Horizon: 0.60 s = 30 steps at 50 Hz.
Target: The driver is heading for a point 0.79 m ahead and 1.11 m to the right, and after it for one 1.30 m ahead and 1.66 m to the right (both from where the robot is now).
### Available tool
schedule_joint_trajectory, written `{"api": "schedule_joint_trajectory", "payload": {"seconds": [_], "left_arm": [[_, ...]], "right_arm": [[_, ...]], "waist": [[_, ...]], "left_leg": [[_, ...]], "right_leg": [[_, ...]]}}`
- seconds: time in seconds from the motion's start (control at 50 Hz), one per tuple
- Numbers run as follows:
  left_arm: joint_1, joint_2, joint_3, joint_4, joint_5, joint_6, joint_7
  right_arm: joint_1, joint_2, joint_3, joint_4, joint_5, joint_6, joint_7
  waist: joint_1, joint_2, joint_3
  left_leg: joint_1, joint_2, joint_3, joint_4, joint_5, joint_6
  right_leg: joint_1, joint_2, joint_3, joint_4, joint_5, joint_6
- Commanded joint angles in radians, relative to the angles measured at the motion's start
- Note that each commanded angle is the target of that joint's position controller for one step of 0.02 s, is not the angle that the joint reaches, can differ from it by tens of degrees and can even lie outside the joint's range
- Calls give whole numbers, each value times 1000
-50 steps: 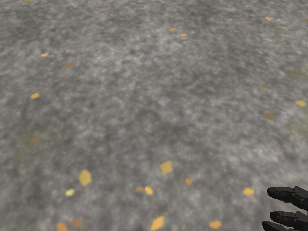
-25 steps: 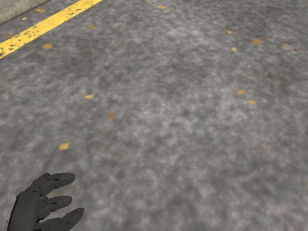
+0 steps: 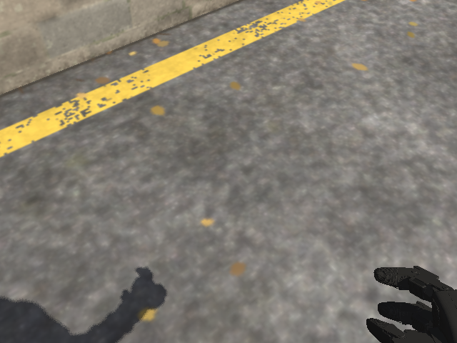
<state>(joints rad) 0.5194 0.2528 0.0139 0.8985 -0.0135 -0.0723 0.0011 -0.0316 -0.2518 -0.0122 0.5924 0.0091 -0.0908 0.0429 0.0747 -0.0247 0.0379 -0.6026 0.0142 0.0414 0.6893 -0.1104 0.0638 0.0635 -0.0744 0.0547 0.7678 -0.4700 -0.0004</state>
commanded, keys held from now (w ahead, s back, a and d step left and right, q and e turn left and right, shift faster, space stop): w+e+shift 1.00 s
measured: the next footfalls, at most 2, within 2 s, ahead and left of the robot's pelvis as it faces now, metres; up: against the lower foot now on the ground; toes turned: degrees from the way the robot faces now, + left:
right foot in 0.44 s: +0.59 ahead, -0.12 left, +0.00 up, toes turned -23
left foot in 0.86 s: +1.02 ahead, -0.11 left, +0.00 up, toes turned -52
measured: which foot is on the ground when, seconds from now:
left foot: down 0.00-0.42, up 0.44-0.84, down 0.86-1.00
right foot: up 0.00-0.42, down 0.44-0.86, up 0.88-1.00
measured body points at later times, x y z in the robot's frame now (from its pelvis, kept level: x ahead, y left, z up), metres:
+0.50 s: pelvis +0.44 -0.04 -0.01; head +0.45 -0.04 +0.44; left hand +0.66 +0.19 -0.11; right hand +0.44 -0.32 -0.13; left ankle +0.23 +0.14 -0.57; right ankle +0.55 -0.10 -0.70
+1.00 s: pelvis +0.86 -0.16 +0.03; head +0.87 -0.17 +0.48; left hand +1.17 -0.07 -0.07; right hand +0.73 -0.44 -0.06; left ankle +0.99 -0.08 -0.70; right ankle +0.72 -0.15 -0.58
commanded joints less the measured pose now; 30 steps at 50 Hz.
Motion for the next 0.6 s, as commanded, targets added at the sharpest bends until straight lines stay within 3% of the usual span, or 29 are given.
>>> {"api": "schedule_joint_trajectory", "payload": {"seconds": [0.02, 0.04, 0.06, 0.08, 0.1, 0.12, 0.16, 0.18, 0.24, 0.3, 0.32, 0.36, 0.38, 0.4, 0.42, 0.44, 0.46, 0.48, 0.5, 0.52, 0.54, 0.56, 0.6], "left_arm": [[-79, 138, 29, -142, -70, -51, 9], [-166, 134, 29, -168, -64, -53, 11], [-190, 117, 32, -169, -37, -48, 12], [-153, 101, 38, -157, -30, -27, 6], [-119, 80, 40, -144, -37, -3, -2], [-112, 64, 42, -136, -43, 19, -8], [-167, 54, 45, -143, -35, 49, -10], [-193, 44, 43, -162, -33, 55, -10], [-299, 71, 44, -194, -26, 48, -23], [-403, 71, 36, -230, -23, 31, -58], [-432, 74, 36, -245, -26, 25, -72], [-441, 108, 50, -272, -32, 17, -92], [-392, 131, 61, -273, -41, 22, -94], [-285, 162, 78, -257, -48, 37, -89], [-81, 227, 109, -212, -47, 60, -79], [164, 298, 147, -145, -42, 76, -56], [180, 271, 130, -93, -35, 82, -40], [19, 233, 98, -166, 8, 52, -44], [-12, 174, 86, -211, 24, 26, -47], [-24, 148, 82, -217, 24, 3, -53], [-100, 160, 85, -232, 19, -15, -59], [-167, 171, 87, -251, 17, -28, -55], [-221, 166, 82, -272, 8, -28, -35]], "right_arm": [[506, -207, -83, 93, -11, -6, -17], [445, -177, -75, 107, -9, -15, -16], [379, -153, -71, 119, -22, -23, -14], [330, -107, -61, 129, -39, -34, -11], [294, -65, -55, 142, -39, -39, -8], [267, -47, -54, 153, -26, -43, -8], [248, -41, -56, 174, -16, -48, -11], [239, -74, -62, 178, -26, -49, -18], [255, -87, -60, 182, -39, -48, -41], [315, -150, -67, 194, -34, -42, -59], [327, -168, -68, 196, -32, -34, -64], [352, -226, -77, 194, -35, -13, -79], [353, -260, -86, 189, -31, 3, -90], [328, -295, -96, 177, -22, 19, -97], [262, -314, -103, 156, -16, 29, -94], [185, -293, -100, 131, -4, 22, -78], [157, -98, -47, 121, -13, -10, -45], [281, 20, -8, 33, 16, -58, -29], [208, -81, -11, -11, 26, -100, -14], [121, -129, -25, -34, 37, -112, -13], [145, -115, -24, -29, 26, -107, -18], [162, -114, -25, -13, 0, -92, -26], [187, -137, -39, 4, -15, -59, -39]], "waist": [[-246, 243, -320], [-220, 148, -178], [-164, 93, -115], [-106, 114, -87], [-72, 144, -76], [-55, 142, -49], [-49, 97, 32], [-38, 111, 54], [-54, 44, 113], [-90, -16, 143], [-93, -17, 146], [-69, 33, 84], [-30, 80, 41], [40, 137, -14], [152, 165, -94], [264, 124, -170], [205, -210, -32], [-11, -409, -118], [31, -233, -181], [10, -22, -103], [-70, 105, -41], [-105, 143, -14], [-140, 139, 15]], "left_leg": [[998, 355, -786, -426, -685, 140], [828, 334, -618, -423, -502, 122], [674, 303, -489, -429, -365, 107], [553, 266, -381, -447, -289, 95], [487, 248, -300, -474, -244, 88], [444, 239, -221, -502, -189, 78], [387, 208, -65, -530, -42, 38], [378, 211, -30, -553, -13, 40], [390, 165, 108, -594, 81, 27], [507, 172, 191, -606, 223, -11], [553, 173, 217, -588, 341, -36], [660, 178, 247, -469, 834, -72], [701, 191, 251, -366, 1079, -77], [708, 216, 244, -228, 1290, -69], [638, 235, 221, -1, 1375, -50], [453, 194, 190, 333, 1187, -32], [141, -35, 161, 843, -123, -49], [-220, -154, -47, 1088, -486, -61], [-278, -113, -195, 1025, -385, 2], [-251, -70, -199, 885, -300, 38], [-197, -30, -212, 766, -243, 29], [-125, -1, -227, 692, -221, 4], [-24, 34, -222, 548, -205, -54]], "right_leg": [[-863, 31, 97, 692, 65, -64], [-886, -13, 74, 654, 142, -62], [-835, -56, 69, 605, 204, -59], [-756, -94, 81, 572, 256, -57], [-704, -114, 81, 557, 273, -54], [-690, -126, 77, 535, 271, -51], [-732, -130, 66, 509, 324, -48], [-768, -121, 66, 474, 387, -40], [-800, -81, 3, 297, 566, -39], [-800, -46, -89, 108, 682, -72], [-782, -26, -129, 44, 677, -87], [-669, 57, -237, -17, 640, -115], [-595, 100, -275, -8, 586, -123], [-478, 131, -286, 24, 494, -137], [-258, 138, -250, 62, 404, -174], [62, 116, -146, -9, 406, -219], [120, 80, -34, -60, 395, -270], [239, -64, 536, -254, 125, -466], [227, -153, 805, -492, -167, -468], [107, -153, 830, -579, -256, -403], [-54, -152, 802, -576, -222, -391], [-182, -109, 736, -552, -118, -385], [-333, -24, 563, -564, 41, -362]]}}
Velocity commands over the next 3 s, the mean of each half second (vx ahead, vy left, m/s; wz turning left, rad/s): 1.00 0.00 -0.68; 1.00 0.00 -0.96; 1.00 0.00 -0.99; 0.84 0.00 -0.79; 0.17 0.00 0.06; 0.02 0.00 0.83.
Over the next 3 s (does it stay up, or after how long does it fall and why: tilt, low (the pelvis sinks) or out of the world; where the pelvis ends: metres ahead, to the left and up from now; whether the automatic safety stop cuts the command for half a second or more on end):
stays up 1.16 -1.12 0.04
